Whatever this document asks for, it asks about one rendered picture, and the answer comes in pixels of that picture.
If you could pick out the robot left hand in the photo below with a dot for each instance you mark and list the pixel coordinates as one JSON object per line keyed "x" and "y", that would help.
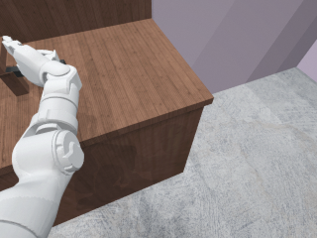
{"x": 29, "y": 61}

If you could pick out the tap lever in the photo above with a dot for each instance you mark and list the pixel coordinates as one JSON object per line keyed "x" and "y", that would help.
{"x": 17, "y": 71}

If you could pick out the counter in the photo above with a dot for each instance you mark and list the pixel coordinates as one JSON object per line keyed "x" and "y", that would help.
{"x": 139, "y": 105}

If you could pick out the robot left upper arm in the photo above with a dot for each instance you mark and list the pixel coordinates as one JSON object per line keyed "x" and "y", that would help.
{"x": 44, "y": 164}

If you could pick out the left robot forearm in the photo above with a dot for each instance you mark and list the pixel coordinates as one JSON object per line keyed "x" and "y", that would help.
{"x": 59, "y": 102}

